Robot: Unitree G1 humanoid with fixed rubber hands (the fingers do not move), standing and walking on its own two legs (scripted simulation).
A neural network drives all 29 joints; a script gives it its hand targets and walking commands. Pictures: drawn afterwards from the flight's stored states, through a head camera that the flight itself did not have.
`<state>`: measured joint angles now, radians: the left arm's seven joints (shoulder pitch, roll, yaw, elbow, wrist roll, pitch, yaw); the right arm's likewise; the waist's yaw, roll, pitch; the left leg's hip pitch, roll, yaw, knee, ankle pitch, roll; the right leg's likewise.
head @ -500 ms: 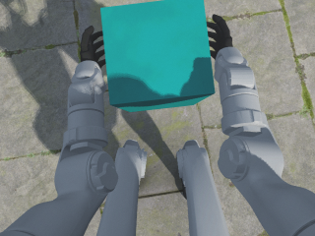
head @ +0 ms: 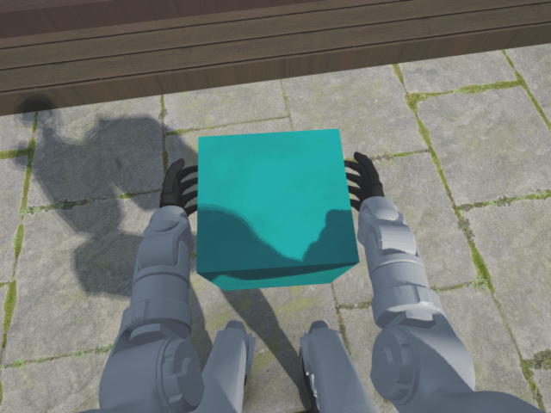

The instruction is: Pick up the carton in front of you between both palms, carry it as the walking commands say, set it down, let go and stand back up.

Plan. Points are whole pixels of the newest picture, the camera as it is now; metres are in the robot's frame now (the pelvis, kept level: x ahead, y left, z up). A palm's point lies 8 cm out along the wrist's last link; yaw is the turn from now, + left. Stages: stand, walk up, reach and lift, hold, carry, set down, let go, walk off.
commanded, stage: reach and lift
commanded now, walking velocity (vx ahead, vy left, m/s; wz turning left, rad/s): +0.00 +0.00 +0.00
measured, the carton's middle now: (273, 221) +0.40 +0.01 -0.11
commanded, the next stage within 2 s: hold in 1.64 s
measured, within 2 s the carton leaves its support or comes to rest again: neither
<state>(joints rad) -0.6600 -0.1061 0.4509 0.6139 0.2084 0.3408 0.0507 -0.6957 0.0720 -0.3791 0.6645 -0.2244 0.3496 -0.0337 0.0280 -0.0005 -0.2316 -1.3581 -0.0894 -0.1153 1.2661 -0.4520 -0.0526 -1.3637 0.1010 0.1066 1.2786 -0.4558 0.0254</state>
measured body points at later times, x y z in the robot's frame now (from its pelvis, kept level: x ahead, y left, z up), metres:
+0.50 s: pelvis +0.05 +0.01 +0.12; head +0.07 +0.01 +0.57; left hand +0.37 +0.16 +0.11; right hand +0.37 -0.14 +0.10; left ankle +0.06 +0.14 -0.60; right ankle +0.06 -0.12 -0.60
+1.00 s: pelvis +0.04 +0.01 +0.13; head +0.01 +0.01 +0.58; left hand +0.35 +0.16 +0.15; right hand +0.35 -0.14 +0.15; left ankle +0.06 +0.14 -0.60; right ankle +0.06 -0.12 -0.60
